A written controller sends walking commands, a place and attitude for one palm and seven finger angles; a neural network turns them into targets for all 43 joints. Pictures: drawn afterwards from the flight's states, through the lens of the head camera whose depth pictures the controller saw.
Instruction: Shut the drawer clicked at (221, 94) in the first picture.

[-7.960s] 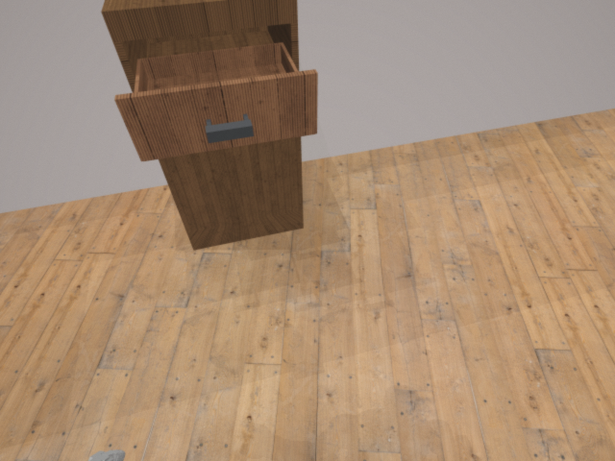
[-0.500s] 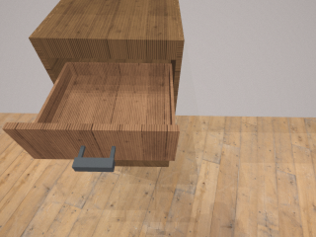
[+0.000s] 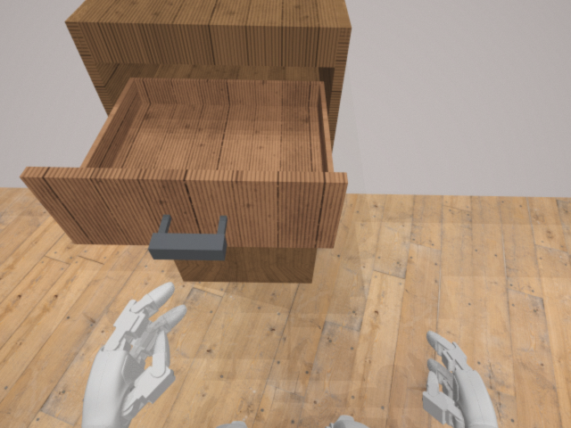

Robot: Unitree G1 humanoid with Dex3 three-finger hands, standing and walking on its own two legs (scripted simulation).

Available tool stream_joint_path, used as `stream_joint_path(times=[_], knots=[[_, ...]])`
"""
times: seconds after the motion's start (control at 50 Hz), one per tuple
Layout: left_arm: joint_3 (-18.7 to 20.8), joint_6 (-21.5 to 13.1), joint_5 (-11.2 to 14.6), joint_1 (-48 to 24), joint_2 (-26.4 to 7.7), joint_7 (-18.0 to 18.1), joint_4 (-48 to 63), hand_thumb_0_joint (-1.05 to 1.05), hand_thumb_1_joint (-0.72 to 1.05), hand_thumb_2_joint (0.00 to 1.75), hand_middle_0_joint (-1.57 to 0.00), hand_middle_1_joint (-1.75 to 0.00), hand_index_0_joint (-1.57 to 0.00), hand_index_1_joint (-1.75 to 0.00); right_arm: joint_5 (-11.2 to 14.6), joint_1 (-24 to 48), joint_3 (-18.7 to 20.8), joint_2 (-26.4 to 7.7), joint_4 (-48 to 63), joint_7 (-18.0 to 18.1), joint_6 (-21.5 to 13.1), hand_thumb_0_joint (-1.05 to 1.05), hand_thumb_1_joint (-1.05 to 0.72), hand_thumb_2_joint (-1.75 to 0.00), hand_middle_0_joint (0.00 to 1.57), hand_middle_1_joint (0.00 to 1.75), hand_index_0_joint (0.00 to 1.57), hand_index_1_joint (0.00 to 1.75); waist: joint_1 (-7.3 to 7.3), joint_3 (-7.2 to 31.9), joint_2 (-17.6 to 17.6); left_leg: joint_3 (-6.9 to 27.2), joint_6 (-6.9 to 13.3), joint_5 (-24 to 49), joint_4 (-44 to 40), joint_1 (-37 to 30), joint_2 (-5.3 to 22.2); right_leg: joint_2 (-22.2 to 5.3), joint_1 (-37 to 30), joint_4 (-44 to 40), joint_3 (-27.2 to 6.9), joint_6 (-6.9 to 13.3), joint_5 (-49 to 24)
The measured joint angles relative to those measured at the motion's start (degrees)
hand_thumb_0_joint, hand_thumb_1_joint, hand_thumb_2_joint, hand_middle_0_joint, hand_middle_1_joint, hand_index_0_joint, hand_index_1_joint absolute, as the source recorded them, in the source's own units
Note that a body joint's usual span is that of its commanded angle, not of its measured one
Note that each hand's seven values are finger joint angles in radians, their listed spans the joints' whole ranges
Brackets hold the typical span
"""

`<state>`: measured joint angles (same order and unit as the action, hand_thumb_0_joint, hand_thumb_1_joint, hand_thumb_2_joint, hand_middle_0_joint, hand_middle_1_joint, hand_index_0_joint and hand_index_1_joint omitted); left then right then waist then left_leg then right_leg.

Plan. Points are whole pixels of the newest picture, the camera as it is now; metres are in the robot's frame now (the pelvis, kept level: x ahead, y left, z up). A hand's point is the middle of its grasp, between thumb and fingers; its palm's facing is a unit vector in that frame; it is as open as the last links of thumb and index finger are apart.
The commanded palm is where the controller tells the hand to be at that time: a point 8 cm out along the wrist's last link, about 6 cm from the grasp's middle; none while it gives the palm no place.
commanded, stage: raise the hand and make a fist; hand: left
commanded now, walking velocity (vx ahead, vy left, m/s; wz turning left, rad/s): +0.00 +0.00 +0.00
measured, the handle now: (191, 233) +0.37 +0.17 +0.06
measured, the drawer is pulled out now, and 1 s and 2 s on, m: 0.29 0.29 0.29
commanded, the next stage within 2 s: bring the fist close to the handle in 1.58 s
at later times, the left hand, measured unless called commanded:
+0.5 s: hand (174, 358) +0.19 +0.14 +0.08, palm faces +0.10 -0.99 -0.05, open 3.9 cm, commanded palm +0.14 +0.19 +0.08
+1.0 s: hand (170, 352) +0.18 +0.13 +0.13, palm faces +0.08 -1.00 -0.02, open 3.2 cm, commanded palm +0.14 +0.17 +0.14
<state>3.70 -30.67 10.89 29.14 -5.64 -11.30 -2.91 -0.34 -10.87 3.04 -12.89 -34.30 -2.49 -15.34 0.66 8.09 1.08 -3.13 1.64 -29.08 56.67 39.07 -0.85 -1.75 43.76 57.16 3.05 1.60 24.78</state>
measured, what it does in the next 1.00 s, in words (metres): stands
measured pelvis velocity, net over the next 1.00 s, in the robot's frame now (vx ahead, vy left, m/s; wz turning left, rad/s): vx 0.02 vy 0.00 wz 0.05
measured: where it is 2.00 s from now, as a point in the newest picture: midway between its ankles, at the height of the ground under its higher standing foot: outside the picture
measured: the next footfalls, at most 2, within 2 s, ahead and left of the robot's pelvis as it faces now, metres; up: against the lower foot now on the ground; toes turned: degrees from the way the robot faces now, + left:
none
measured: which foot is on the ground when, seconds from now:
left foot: down 0.00-1.00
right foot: down 0.00-1.00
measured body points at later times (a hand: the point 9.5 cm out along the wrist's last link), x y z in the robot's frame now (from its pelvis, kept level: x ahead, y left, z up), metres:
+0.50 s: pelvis -0.01 -0.02 +0.01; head +0.03 -0.03 +0.45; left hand +0.18 +0.19 +0.08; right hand +0.15 -0.25 -0.07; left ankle -0.01 +0.10 -0.68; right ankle +0.03 -0.10 -0.68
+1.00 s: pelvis +0.02 +0.00 +0.02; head +0.03 -0.02 +0.47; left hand +0.17 +0.18 +0.14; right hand +0.24 -0.19 -0.03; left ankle -0.01 +0.10 -0.68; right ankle +0.03 -0.10 -0.68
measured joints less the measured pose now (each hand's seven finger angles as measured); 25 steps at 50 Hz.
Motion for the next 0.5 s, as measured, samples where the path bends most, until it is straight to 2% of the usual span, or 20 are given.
stream_joint_path(times=[0.04, 0.08, 0.18, 0.3, 0.38, 0.44, 0.5], knots=[[-1.2, -0.5, -0.1, 1.4, -0.5, -0.4, 1.9, 0.01, 0.91, 0.90, -0.39, -0.51, -0.35, -0.49, 0.4, 1.0, 0.4, -1.0, 2.4, 0.2, 0.5, 0.01, -0.91, -0.90, 0.20, 0.30, 0.20, 0.30, 0.83, 0.1, -0.2, 0.5, -0.5, -1.4, 4.9, 4.1, 0.3, 0.1, 3.8, 4.3, 0.5, 0.4, 1.3], [-1.8, 0.9, 0.0, 2.1, -1.2, 1.1, 4.3, 0.01, 0.90, 0.90, -0.43, -0.55, -0.40, -0.54, 0.9, 1.6, 0.2, -1.6, 4.1, 1.0, 1.2, 0.01, -0.91, -0.90, 0.20, 0.30, 0.20, 0.30, 1.53, 0.0, -0.5, 1.1, -0.2, -2.2, 8.1, 6.6, 0.4, 0.0, 5.9, 6.9, 1.2, 0.8, 1.5], [-2.4, 4.6, 0.0, -0.3, -2.7, 5.5, 8.9, 0.02, 0.90, 0.90, -0.53, -0.66, -0.52, -0.65, 2.1, 0.7, -2.4, -1.1, 6.6, 3.2, 2.0, 0.01, -0.91, -0.90, 0.20, 0.30, 0.20, 0.30, 2.04, -0.8, -1.8, 3.2, -1.2, -1.7, 9.7, 8.1, 0.4, 0.2, 6.2, 7.6, 3.0, 1.4, 1.9], [-3.1, 10.2, 0.2, -5.4, -4.4, 4.0, 9.7, 0.02, 0.90, 0.90, -0.65, -0.78, -0.65, -0.78, 2.8, -3.1, -5.9, 0.6, 6.5, 4.0, 2.2, 0.01, -0.91, -0.90, 0.20, 0.30, 0.20, 0.30, 0.32, -0.8, -2.8, 4.4, -1.8, 0.6, 5.0, 4.9, 0.6, 1.4, 2.5, 2.7, 3.2, 1.5, 0.1], [-2.4, 14.4, 0.6, -4.8, -4.5, 4.4, 9.8, 0.02, 0.90, 0.90, -0.73, -0.87, -0.73, -0.87, 2.7, -5.8, -6.2, 0.8, 6.1, 4.0, 2.6, 0.01, -0.91, -0.90, 0.20, 0.30, 0.20, 0.30, -0.97, -0.9, -3.0, 3.9, -2.0, 1.7, 1.2, 1.6, 0.8, 2.0, -0.4, -0.7, 2.5, 1.9, -1.1], [-1.6, 14.8, 0.7, -1.8, -4.1, 6.1, 11.6, 0.02, 0.90, 0.90, -0.79, -0.94, -0.79, -0.94, 2.4, -7.2, -5.2, 0.2, 5.6, 3.8, 2.5, 0.01, -0.90, -0.90, 0.20, 0.30, 0.20, 0.30, -1.52, -0.9, -3.2, 3.6, -2.0, 1.8, -0.7, -0.5, 1.0, 2.2, -2.2, -2.3, 2.1, 2.1, -1.4], [-1.4, 13.1, 0.4, 1.5, -3.7, 7.2, 14.0, 0.02, 0.90, 0.90, -0.85, -1.00, -0.85, -1.00, 2.1, -7.8, -4.0, -0.8, 4.9, 3.5, 1.9, 0.01, -0.91, -0.90, 0.20, 0.30, 0.20, 0.30, -1.49, -1.1, -3.2, 3.4, -1.9, 1.5, -1.7, -1.9, 0.9, 2.2, -3.4, -3.0, 2.0, 2.0, -1.0]])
